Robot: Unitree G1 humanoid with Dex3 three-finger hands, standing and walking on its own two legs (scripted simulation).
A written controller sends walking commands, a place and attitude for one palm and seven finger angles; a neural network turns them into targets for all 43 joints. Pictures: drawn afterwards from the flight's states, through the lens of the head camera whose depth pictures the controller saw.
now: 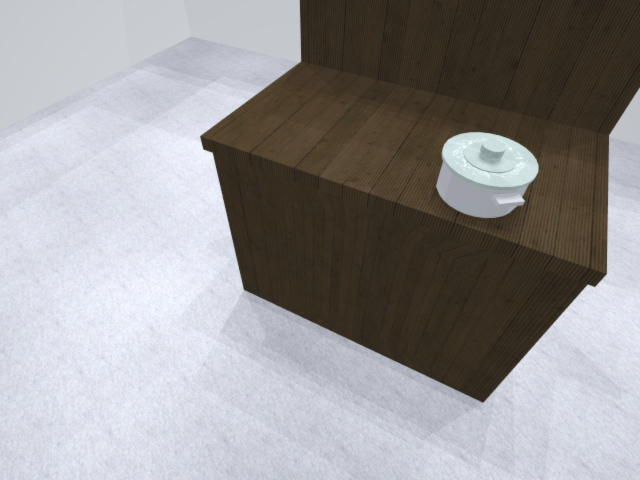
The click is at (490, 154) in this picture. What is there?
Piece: lid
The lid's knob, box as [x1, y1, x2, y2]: [480, 139, 505, 158]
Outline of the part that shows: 483,141 480,151 484,155 496,158 500,157 503,154 505,146 500,141 494,139 487,139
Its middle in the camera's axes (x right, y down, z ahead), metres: +0.34 -0.18 +0.77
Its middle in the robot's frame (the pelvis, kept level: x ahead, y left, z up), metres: +0.71 -0.30 +0.04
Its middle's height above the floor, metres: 0.82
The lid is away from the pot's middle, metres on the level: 0.00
